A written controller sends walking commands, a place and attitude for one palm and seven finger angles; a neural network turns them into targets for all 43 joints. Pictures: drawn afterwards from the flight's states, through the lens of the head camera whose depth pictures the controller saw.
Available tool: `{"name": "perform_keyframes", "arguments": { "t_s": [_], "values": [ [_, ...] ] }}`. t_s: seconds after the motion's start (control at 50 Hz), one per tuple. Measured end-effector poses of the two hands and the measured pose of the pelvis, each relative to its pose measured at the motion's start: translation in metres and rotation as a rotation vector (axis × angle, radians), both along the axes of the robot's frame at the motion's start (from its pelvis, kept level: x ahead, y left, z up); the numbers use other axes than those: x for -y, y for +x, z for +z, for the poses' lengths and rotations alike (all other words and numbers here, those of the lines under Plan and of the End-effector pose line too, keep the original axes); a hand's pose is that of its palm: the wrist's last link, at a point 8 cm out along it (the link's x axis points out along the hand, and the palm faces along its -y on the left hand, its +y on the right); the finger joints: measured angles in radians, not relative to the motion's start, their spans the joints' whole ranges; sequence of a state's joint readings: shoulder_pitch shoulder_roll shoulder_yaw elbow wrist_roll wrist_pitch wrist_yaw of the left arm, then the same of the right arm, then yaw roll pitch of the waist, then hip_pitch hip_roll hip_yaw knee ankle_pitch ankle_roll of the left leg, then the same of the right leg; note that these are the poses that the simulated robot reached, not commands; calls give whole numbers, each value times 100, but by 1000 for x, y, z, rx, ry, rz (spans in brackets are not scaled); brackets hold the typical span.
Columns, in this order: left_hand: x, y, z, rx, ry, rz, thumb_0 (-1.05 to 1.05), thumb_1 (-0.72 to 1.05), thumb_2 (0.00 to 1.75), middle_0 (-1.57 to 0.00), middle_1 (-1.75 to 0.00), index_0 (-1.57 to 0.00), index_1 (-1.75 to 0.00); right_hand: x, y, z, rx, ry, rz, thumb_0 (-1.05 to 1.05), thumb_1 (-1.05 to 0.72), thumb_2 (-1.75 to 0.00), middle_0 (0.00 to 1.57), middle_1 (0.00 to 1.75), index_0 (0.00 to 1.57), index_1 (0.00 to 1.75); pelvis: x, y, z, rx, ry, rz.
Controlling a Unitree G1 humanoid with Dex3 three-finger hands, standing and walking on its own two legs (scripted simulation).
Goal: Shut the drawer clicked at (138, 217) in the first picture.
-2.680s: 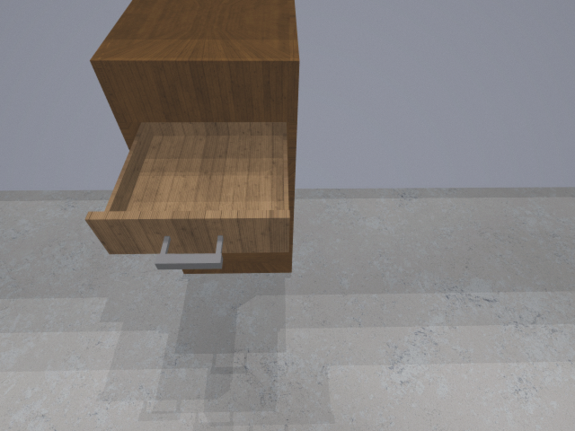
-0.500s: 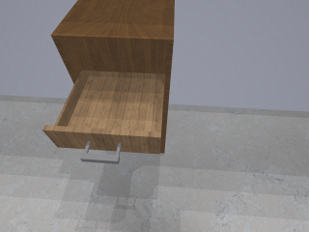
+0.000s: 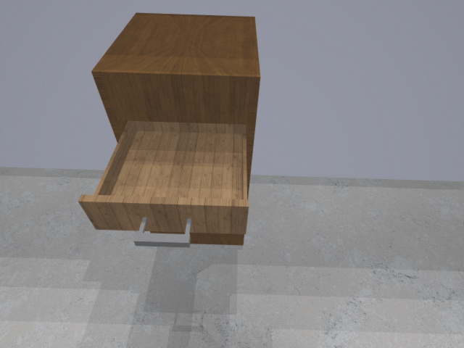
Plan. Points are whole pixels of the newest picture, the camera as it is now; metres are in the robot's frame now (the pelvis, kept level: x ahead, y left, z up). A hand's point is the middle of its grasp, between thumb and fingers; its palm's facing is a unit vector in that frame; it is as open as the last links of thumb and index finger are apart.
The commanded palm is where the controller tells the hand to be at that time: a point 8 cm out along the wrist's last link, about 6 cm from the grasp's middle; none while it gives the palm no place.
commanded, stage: come to a stop and stand still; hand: left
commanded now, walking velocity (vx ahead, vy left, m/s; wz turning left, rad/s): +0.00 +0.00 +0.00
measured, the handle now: (164, 231) +0.39 +0.17 -0.10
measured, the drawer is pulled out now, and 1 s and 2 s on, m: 0.30 0.30 0.30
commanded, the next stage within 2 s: look again from close up in 0.20 s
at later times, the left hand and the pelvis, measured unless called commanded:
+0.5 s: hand out of the picture +0.00 +0.15 -0.18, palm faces +0.01 -0.99 -0.12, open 7.3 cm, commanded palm none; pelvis +0.01 +0.01 +0.00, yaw -1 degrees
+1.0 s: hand out of the picture +0.01 +0.17 -0.18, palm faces +0.00 -0.99 -0.15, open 7.3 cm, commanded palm none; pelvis +0.03 +0.01 +0.00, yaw -1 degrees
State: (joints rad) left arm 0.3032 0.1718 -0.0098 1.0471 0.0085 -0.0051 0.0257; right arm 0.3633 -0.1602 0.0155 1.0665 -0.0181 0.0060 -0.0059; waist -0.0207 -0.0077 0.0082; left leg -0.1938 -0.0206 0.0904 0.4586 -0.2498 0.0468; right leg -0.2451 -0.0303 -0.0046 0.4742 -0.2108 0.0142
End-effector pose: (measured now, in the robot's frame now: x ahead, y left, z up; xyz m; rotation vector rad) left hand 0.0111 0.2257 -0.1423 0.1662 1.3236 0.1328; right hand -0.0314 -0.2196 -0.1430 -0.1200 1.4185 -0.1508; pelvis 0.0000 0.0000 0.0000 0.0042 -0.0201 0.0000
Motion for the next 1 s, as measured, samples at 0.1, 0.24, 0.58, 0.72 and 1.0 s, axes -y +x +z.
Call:
{"name": "perform_keyframes", "arguments": {
  "t_s": [0.1,0.24,0.58,0.72,1.0],
  "values": [
    [4,-19,-3,-63,-19,12,0,91,90,-20,-30,-20,-30,-10,-10,0,-36,9,-12,0,-91,-90,20,30,20,30,-4,2,0,0,0,-4],
    [14,-32,-7,-113,-52,27,0,91,90,-20,-30,-20,-30,-18,1,0,-26,12,-14,0,-91,-90,20,30,20,30,-7,6,1,3,-1,-9],
    [16,-15,-9,-92,-69,25,0,91,90,-20,-30,-20,-30,-19,35,2,34,-10,-8,1,-92,-90,20,30,20,30,-12,16,2,7,-5,-17],
    [9,-8,-8,-84,-55,21,0,91,90,-20,-30,-20,-30,-22,34,2,22,-3,-13,0,-91,-90,20,30,20,30,-13,19,2,7,-5,-19],
    [7,-3,-8,-89,-49,17,0,91,90,-20,-30,-20,-30,-28,24,-2,-9,18,-37,0,-91,-90,20,30,20,30,-13,26,1,14,4,-25]
  ]
}}
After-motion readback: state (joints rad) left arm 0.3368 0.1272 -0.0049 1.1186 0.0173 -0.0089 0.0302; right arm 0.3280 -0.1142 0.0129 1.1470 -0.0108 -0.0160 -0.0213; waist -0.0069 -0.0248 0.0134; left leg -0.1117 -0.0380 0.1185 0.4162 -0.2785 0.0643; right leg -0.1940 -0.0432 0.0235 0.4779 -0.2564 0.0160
